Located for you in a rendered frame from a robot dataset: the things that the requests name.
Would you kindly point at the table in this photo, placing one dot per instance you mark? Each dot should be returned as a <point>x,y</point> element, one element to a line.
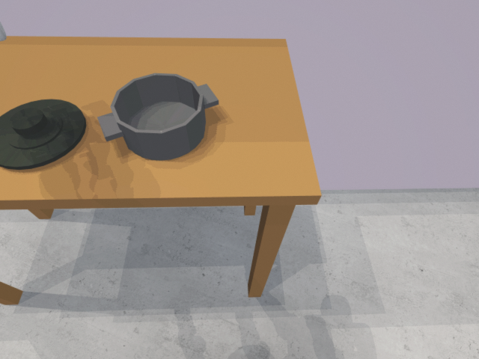
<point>255,150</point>

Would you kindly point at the lid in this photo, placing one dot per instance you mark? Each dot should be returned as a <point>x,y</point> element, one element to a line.
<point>64,130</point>

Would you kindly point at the knob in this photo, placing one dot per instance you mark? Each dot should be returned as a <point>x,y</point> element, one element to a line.
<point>28,121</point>

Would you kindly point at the pot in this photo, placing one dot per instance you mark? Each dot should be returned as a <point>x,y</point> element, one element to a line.
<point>161,116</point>

